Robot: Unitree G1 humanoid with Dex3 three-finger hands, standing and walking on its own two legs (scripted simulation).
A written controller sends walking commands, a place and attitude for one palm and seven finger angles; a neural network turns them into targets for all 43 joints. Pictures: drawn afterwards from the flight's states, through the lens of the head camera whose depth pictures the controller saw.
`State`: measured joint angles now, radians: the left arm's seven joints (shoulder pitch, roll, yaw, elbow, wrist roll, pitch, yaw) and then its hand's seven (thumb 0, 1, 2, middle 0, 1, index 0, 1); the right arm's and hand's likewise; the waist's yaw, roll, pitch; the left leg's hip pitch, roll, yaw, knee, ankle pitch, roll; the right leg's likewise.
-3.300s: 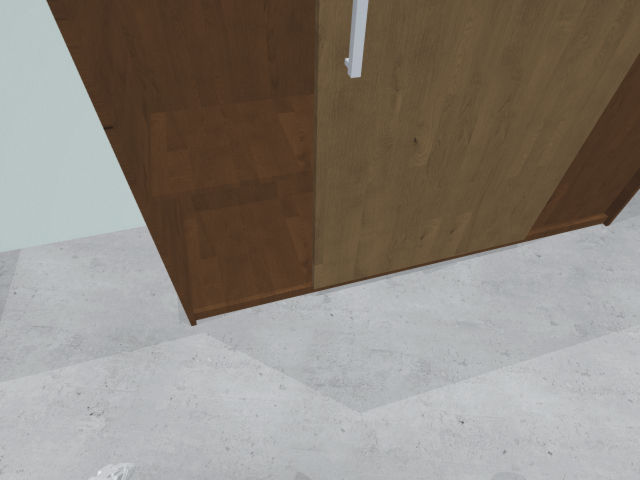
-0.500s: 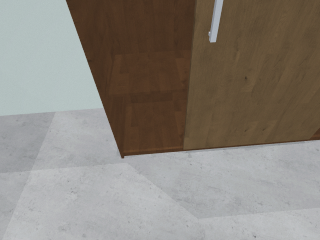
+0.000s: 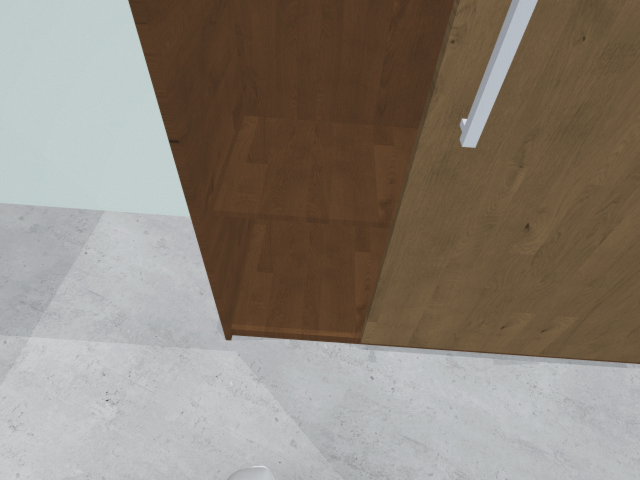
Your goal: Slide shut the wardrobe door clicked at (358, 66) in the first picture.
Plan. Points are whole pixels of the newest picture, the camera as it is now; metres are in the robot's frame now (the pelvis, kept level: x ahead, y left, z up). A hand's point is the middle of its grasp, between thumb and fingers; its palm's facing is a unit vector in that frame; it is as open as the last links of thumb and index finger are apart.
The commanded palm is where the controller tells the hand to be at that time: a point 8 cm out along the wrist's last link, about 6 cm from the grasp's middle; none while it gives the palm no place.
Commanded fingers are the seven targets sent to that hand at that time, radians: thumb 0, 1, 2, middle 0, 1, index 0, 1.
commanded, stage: take the last steps up to it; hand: right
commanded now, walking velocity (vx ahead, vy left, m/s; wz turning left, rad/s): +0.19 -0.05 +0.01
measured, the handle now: (501, 43) +0.63 -0.17 +0.27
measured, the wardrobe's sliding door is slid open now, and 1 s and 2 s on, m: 0.44 0.44 0.44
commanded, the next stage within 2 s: come to a stop and stand still in 0.12 s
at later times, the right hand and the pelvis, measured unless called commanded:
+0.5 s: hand out of the picture +0.12 -0.23 -0.18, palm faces +0.09 +0.98 -0.18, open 7.3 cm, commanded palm none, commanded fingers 0.00 -0.90 -0.90 0.20 0.30 0.20 0.30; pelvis +0.12 -0.05 +0.01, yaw +0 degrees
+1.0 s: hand out of the picture +0.11 -0.17 -0.15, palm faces +0.06 +0.97 -0.22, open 7.3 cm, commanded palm none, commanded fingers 0.00 -0.90 -0.90 0.20 0.30 0.20 0.30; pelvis +0.09 +0.01 +0.02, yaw +0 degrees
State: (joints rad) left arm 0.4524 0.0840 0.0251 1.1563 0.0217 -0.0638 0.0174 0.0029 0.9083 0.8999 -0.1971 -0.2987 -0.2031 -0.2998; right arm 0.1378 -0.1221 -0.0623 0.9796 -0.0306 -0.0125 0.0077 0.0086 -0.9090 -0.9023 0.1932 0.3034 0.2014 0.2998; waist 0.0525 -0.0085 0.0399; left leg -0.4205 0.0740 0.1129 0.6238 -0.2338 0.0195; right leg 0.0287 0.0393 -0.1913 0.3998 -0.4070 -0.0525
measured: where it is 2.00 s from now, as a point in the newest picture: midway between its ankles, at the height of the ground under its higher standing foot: outside the picture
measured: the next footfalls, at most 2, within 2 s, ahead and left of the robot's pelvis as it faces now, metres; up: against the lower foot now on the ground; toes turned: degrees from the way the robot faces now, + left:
left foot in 0.02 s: +0.14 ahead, +0.11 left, +0.00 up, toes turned +7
right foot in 0.34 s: +0.21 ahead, -0.16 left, +0.00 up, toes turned -8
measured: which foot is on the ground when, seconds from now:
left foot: up 0.00-0.00, down 0.02-0.36, up 0.38-0.76, down 0.78-1.00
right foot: down 0.00-0.04, up 0.06-0.32, down 0.34-0.78, up 0.80-1.00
